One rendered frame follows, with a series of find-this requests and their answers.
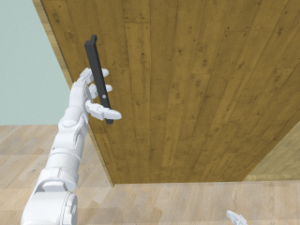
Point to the left robot hand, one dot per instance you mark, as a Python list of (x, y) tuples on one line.
[(80, 94)]

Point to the robot left upper arm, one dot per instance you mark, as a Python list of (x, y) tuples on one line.
[(52, 208)]

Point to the robot left forearm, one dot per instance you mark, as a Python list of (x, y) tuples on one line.
[(61, 171)]

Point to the wardrobe door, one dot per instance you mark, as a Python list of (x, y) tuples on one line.
[(284, 158), (205, 88)]

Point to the handle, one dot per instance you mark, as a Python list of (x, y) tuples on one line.
[(94, 62)]

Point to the right robot hand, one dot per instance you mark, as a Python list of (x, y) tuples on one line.
[(236, 219)]

